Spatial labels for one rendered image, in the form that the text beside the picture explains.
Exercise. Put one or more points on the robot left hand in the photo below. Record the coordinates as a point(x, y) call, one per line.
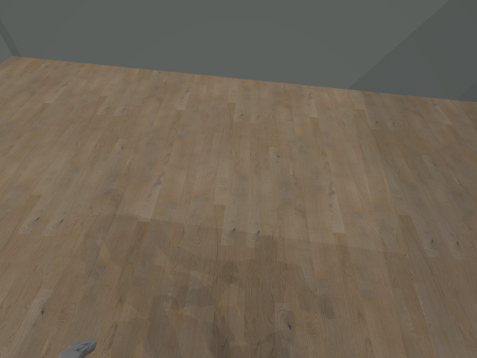
point(79, 349)

